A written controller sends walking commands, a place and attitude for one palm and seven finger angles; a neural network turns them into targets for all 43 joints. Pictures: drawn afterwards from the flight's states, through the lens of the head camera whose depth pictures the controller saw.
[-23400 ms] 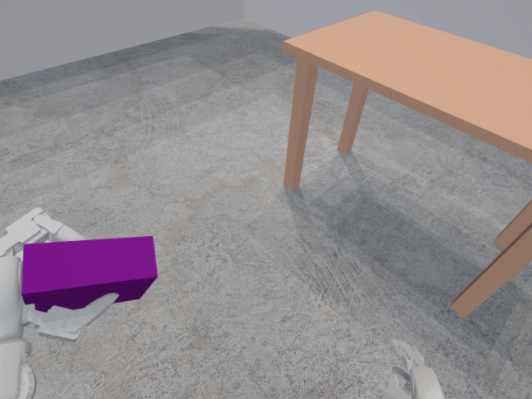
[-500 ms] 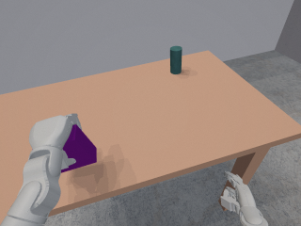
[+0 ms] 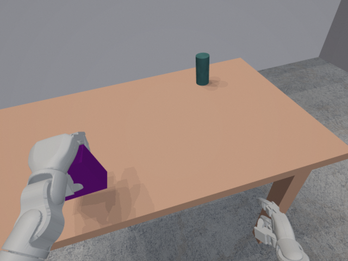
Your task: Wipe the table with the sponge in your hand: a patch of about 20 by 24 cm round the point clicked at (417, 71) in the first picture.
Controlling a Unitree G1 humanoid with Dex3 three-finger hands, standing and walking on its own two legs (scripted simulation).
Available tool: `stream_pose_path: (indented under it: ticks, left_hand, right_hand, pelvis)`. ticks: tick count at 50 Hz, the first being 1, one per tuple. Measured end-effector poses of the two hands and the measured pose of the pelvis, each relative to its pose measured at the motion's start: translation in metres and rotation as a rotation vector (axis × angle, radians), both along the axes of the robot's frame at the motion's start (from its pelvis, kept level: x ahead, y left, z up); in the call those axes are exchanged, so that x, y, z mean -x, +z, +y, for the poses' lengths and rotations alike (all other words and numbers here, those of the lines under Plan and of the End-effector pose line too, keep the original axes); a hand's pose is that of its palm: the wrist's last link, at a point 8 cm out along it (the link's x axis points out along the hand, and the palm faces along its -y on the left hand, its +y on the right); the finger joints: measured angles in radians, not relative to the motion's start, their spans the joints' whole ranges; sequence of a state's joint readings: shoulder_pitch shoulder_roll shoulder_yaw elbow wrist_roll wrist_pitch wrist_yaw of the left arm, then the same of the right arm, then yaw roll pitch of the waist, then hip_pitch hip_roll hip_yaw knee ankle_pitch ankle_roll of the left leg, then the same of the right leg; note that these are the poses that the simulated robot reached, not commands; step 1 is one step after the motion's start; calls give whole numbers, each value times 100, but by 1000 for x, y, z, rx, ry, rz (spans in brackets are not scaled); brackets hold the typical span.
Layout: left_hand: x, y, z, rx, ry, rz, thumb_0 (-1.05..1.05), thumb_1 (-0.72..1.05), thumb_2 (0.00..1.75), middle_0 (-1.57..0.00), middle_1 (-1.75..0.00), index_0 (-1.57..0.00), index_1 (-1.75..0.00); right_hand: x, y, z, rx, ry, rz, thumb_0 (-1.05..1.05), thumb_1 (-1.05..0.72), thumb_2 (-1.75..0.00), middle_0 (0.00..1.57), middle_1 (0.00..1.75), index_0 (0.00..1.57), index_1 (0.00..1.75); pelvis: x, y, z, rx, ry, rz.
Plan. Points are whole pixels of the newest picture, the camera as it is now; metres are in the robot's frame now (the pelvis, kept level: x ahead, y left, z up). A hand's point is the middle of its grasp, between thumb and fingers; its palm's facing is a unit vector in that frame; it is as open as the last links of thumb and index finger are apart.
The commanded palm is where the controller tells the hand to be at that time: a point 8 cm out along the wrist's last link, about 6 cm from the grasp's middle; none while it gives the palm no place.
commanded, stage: lower the sponge onto the table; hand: left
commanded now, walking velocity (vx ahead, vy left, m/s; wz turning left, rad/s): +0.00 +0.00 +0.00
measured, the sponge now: (78, 178) +0.25 +0.28 +0.08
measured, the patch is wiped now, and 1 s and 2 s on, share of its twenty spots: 0.00 0.00 0.30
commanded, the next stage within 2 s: wipe forward along the first lane in 1.04 s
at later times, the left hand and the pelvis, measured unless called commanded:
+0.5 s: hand (73, 175) +0.24 +0.28 +0.10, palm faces +0.05 -0.10 -0.99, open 9.3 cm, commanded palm +0.21 +0.27 +0.17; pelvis +0.00 +0.00 +0.00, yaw +0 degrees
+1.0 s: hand (77, 181) +0.24 +0.27 +0.08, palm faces +0.02 -0.10 -0.99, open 9.3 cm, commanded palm +0.21 +0.27 +0.15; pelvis +0.01 +0.00 +0.00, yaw +0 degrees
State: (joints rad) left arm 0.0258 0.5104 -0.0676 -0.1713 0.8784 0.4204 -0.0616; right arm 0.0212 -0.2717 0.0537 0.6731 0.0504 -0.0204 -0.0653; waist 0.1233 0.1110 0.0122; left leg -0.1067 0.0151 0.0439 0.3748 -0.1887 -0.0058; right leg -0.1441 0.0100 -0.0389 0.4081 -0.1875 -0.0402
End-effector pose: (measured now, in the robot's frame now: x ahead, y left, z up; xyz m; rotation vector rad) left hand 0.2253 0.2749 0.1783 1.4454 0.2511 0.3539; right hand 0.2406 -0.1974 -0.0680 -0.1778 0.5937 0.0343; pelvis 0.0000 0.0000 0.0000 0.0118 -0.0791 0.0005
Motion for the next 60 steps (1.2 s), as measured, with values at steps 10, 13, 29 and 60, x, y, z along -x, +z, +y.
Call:
stream_pose_path:
  ticks: [10, 13, 29, 60]
  left_hand:
    - [4, -14, -4, 14, -1, 39, 0, -44, 105, -81, -139, -81, -140]
    - [5, -16, -6, 12, -15, 39, 0, -44, 105, -81, -139, -81, -140]
    - [6, -29, -6, 20, -8, 60, 0, -44, 105, -81, -140, -81, -140]
    - [8, -42, -1, 11, 14, 56, 0, -44, 105, -81, -140, -81, -140]
  right_hand:
    - [-1, 0, -1, 7, 1, 4, 2, -91, -90, 20, 30, 24, 33]
    - [-1, 0, -1, 8, -1, 4, 2, -91, -90, 20, 30, 24, 33]
    - [0, 1, 0, 8, -5, 6, 2, -91, -90, 20, 30, 24, 33]
    - [-1, 1, -1, 7, -9, 16, 2, -91, -90, 20, 30, 25, 34]
  pelvis:
    - [-1, 0, 1, 0, 3, 1]
    - [-1, 0, 1, 1, 0, 0]
    - [-2, 0, 3, 2, 3, 1]
    - [-6, 0, 2, 6, 3, 13]
